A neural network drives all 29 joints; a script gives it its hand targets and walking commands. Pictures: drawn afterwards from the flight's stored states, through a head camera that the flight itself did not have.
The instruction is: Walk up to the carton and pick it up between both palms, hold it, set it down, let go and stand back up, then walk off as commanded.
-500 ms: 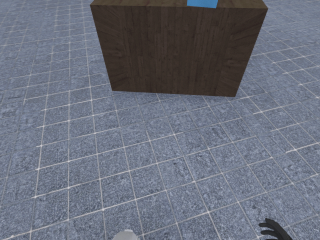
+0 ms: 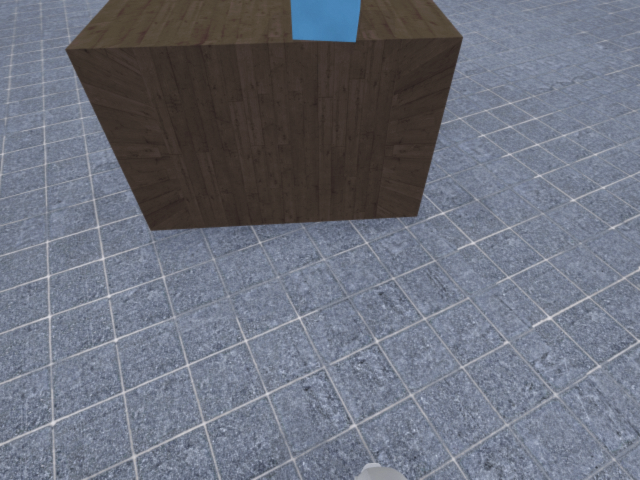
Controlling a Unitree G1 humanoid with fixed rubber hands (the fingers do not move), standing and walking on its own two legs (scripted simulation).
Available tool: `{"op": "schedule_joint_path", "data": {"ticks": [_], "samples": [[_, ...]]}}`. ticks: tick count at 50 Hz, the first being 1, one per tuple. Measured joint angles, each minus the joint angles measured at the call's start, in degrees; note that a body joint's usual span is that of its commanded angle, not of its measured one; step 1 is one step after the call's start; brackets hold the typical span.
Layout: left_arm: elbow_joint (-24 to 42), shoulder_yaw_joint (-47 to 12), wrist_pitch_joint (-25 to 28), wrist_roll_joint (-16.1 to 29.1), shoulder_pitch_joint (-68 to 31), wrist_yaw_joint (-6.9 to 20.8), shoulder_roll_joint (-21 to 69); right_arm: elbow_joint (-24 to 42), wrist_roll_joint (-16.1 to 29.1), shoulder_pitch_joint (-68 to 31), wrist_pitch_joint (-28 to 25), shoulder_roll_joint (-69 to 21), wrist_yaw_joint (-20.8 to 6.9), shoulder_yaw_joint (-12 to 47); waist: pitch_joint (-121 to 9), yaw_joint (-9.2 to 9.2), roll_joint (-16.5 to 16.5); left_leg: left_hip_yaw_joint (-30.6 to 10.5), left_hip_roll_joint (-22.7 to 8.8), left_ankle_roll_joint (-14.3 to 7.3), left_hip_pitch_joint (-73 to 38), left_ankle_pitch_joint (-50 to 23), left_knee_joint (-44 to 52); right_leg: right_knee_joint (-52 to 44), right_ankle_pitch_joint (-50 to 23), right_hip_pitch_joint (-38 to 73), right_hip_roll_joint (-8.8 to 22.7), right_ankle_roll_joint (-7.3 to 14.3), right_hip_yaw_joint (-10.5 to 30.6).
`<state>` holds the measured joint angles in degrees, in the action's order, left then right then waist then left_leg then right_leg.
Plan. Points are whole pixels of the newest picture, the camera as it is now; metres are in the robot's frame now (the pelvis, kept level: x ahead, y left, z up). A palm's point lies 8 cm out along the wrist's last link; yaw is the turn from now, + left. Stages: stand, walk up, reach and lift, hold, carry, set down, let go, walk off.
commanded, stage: walk up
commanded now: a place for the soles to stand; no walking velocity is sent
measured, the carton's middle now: out of the picture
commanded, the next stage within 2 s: none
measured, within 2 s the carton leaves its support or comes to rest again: neither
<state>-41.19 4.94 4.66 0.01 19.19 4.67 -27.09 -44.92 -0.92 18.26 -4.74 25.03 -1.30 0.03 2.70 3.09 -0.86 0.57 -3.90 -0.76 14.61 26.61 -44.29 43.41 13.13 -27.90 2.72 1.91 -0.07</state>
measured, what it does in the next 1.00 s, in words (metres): walks ahead: left foot, then right foot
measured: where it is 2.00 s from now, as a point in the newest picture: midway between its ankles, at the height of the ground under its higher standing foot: (312, 375)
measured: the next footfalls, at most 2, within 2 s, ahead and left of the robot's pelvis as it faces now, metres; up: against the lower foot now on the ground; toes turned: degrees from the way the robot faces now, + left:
left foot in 0.42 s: +0.26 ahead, +0.16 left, +0.00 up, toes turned +1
right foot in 0.96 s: +0.44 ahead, -0.10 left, +0.00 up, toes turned -2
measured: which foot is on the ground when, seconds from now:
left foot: up 0.00-0.40, down 0.42-0.98, up 1.00-1.00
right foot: down 0.00-0.46, up 0.48-0.94, down 0.96-1.00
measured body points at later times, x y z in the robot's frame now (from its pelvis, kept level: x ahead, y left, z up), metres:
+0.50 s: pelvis +0.16 +0.05 +0.01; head +0.18 +0.06 +0.46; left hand +0.23 +0.37 -0.09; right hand +0.29 -0.27 -0.07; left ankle +0.22 +0.16 -0.71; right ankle +0.10 -0.10 -0.69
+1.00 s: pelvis +0.31 +0.00 +0.01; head +0.34 +0.00 +0.46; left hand +0.48 +0.31 -0.07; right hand +0.31 -0.32 -0.10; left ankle +0.22 +0.15 -0.70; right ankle +0.40 -0.10 -0.71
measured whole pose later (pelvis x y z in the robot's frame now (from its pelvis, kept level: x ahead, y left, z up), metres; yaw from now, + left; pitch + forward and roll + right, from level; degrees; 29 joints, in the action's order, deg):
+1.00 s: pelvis +0.31 +0.00 +0.01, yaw -2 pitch +0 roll +2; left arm -41.2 3.8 2.7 0.0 11.4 4.9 -25.8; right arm -45.2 -0.9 24.3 -5.9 25.0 -0.6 0.0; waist 3.3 3.7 -1.5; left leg 1.5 -1.8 0.4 11.0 27.2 -41.5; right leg 38.9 10.2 -27.4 0.5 1.7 -0.2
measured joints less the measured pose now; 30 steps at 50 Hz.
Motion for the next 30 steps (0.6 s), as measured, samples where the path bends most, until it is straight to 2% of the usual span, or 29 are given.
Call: {"op": "schedule_joint_path", "data": {"ticks": [3,6,8,13,19,21,23,27,30], "samples": [[0.01,0.06,0.01,0.00,-0.01,-0.59,1.50,-0.26,0.00,-0.19,0.66,0.00,0.00,0.00,0.12,-2.88,1.13,-0.04,1.06,-0.13,4.79,1.25,-15.73,2.34,3.16,1.57,-1.60,-0.34,0.10],[0.03,0.02,0.01,-0.01,-0.01,-0.99,2.71,-0.19,0.01,-0.44,0.70,0.04,0.00,0.00,0.08,-4.66,1.30,-0.17,1.90,-0.13,9.34,-3.93,-21.12,0.17,4.56,4.21,-1.66,-0.32,0.05],[0.03,-0.22,0.01,-0.01,-0.02,-1.15,3.10,-0.18,0.01,-0.84,0.70,0.05,0.00,0.00,0.07,-5.43,1.32,-0.19,1.77,-0.13,11.22,-7.07,-20.12,-1.51,4.62,5.64,-1.66,-0.32,0.03],[0.03,-0.37,0.01,-0.01,-0.01,-1.74,3.26,-0.17,0.01,-2.15,0.70,0.06,-0.03,-0.01,0.03,-6.45,1.34,-0.21,1.34,-0.13,13.06,-9.24,-14.49,-4.14,5.81,8.69,-1.78,-0.36,0.01],[0.03,-0.39,0.00,-0.01,-0.01,-2.01,3.26,-0.15,0.01,-5.09,0.70,0.07,-0.19,-0.01,0.00,-7.19,1.37,-0.24,1.33,-0.13,13.09,-3.17,-3.62,-4.45,8.95,11.23,-1.79,-1.12,-0.01],[0.03,-0.39,-0.01,-0.01,-0.01,-1.99,3.27,-0.12,0.01,-6.07,0.39,0.09,-0.24,-0.01,-0.36,-7.23,1.41,-0.27,1.32,-0.13,12.89,-4.30,2.65,-4.45,9.96,11.35,-1.81,-1.66,-0.03],[-0.01,-0.44,-0.06,-0.02,-0.02,-1.98,3.25,-0.14,0.01,-6.39,-0.67,0.02,-0.24,-0.02,-0.16,-6.39,0.88,-0.08,2.09,-0.13,12.09,-15.00,5.67,-2.88,11.27,11.38,-1.08,-1.48,0.06],[-0.02,-1.42,-0.78,-0.02,-0.03,-1.97,3.41,-0.20,0.01,-4.42,-1.34,0.01,-0.17,-0.03,-0.01,-3.63,0.49,-0.10,2.80,-0.67,8.41,-10.15,4.49,12.60,11.72,7.85,-1.79,-0.72,0.02],[0.02,-1.47,-0.79,-0.02,-0.07,-1.81,2.19,-0.18,0.01,-2.23,-1.39,0.01,-0.02,-0.02,-0.08,-1.55,-0.52,-0.06,2.78,-0.87,4.53,-9.65,7.56,15.52,11.79,4.91,-1.78,-0.72,0.09]]}}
